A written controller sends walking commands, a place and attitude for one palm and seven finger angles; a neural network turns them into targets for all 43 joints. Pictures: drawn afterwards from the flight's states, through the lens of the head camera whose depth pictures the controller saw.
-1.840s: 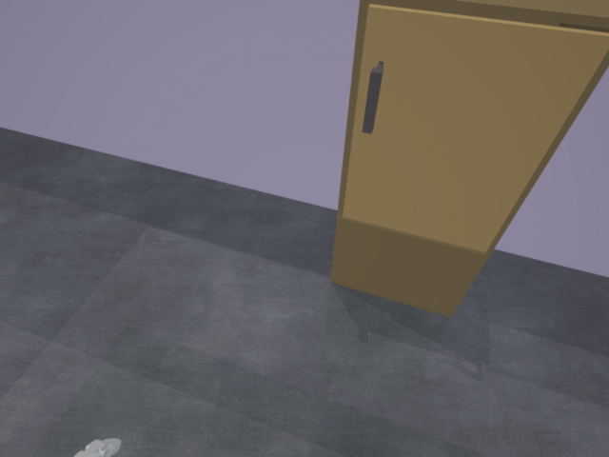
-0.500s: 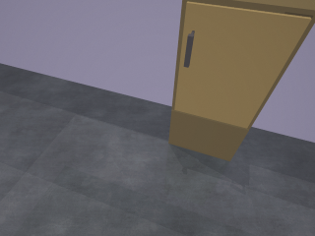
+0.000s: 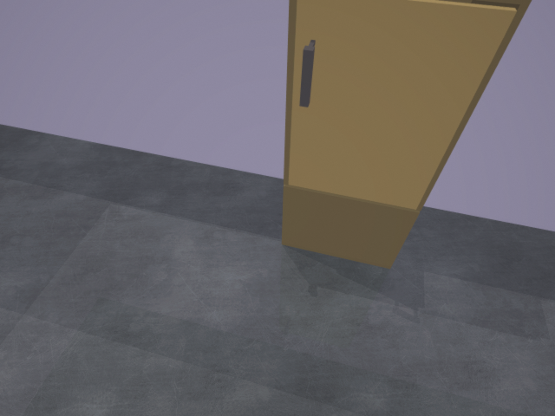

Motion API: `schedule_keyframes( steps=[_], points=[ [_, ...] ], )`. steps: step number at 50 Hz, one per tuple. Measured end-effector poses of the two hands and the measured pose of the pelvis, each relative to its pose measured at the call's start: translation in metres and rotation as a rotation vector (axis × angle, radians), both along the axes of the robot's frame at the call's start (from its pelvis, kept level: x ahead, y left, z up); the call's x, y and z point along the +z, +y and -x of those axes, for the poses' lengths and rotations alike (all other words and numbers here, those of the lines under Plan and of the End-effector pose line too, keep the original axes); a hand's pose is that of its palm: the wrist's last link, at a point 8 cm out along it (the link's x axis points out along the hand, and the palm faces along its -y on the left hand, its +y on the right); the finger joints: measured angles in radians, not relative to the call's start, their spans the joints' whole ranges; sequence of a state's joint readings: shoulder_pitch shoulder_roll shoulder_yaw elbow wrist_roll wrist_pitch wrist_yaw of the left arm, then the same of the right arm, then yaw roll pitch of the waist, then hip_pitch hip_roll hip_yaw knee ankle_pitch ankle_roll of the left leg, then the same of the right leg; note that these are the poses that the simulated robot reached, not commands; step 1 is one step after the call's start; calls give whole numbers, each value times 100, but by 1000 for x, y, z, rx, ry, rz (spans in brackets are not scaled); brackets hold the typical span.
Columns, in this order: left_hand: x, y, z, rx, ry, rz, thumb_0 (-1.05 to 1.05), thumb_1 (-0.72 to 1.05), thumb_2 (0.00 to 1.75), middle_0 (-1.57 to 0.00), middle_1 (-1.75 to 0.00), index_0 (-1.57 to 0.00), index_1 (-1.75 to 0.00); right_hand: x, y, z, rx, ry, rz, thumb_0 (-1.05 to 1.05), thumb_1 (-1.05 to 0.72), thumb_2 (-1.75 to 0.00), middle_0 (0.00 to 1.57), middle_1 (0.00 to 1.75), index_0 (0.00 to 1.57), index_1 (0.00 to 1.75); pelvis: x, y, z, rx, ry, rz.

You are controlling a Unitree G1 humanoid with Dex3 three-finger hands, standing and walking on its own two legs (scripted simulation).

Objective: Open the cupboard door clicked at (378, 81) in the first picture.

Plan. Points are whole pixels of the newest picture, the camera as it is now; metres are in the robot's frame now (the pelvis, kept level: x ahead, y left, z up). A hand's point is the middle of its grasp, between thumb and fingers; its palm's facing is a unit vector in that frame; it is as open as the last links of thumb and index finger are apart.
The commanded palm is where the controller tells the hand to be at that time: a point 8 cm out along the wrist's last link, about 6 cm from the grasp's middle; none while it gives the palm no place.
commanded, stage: turn to face it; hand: left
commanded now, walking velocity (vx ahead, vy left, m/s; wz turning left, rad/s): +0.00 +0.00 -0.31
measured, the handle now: (308, 73) +0.84 -0.01 +0.07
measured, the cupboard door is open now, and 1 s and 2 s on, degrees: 0 0 0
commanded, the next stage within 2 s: take the last steps up to it in 0.32 s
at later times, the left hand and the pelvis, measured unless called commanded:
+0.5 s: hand out of the picture +0.07 +0.19 -0.17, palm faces -0.12 -0.96 -0.26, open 7.4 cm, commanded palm none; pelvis -0.02 +0.00 -0.01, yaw -9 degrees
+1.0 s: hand out of the picture +0.11 +0.19 -0.18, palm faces -0.19 -0.97 -0.11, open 7.4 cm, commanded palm none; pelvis +0.08 +0.02 +0.01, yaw -14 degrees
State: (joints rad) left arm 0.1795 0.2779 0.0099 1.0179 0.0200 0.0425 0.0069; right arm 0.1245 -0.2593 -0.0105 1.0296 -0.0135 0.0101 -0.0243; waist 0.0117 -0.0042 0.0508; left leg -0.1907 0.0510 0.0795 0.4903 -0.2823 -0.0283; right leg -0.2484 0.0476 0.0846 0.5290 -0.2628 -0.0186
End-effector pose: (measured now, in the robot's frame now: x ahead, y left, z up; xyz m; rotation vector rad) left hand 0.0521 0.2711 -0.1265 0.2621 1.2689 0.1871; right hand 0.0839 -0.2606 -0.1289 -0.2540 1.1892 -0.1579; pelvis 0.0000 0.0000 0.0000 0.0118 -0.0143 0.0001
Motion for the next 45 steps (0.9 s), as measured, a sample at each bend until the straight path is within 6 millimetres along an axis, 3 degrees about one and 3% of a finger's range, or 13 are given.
schedule_keyframes(
  steps=[7,15,20,24,29,38,42,45],
  points=[
    [-14,-23,1,-37,1,65,1,90,89,-20,-30,-20,-30,-14,15,47,-81,70,-34,1,-90,-90,20,30,20,30,-7,5,10,-19,15,10],
    [-18,-20,-6,-65,4,93,1,90,89,-21,-30,-20,-30,-11,35,101,-168,134,-36,1,-90,-90,20,30,20,30,-5,17,18,-72,23,0],
    [-9,-22,-15,-93,-3,69,1,90,89,-20,-30,-20,-30,-14,38,121,-209,156,-64,1,-90,-90,20,30,20,30,-2,12,20,-117,21,11],
    [-12,-31,-17,-128,-25,41,1,90,89,-20,-30,-19,-30,-29,30,131,-248,153,-95,1,-90,-90,20,30,20,30,-12,1,21,-150,20,6],
    [-9,-42,-2,-125,-7,60,1,90,89,-20,-30,-19,-30,-23,23,124,-250,143,-96,1,-90,-90,20,30,20,30,-5,-2,19,-165,11,26],
    [-25,-39,25,-99,120,145,1,90,89,-20,-30,-20,-30,4,25,71,-246,23,-42,1,-91,-90,20,30,20,30,0,10,-10,-198,20,44],
    [-42,-28,21,-97,189,174,1,90,89,-20,-30,-20,-30,5,37,53,-258,-19,-6,1,-91,-90,20,30,20,30,-8,21,-31,-223,14,43],
    [-37,-24,-2,-135,216,176,1,90,89,-20,-30,-20,-30,10,51,60,-301,3,-9,1,-90,-90,20,30,20,30,-1,25,-47,-241,12,48]
  ],
)
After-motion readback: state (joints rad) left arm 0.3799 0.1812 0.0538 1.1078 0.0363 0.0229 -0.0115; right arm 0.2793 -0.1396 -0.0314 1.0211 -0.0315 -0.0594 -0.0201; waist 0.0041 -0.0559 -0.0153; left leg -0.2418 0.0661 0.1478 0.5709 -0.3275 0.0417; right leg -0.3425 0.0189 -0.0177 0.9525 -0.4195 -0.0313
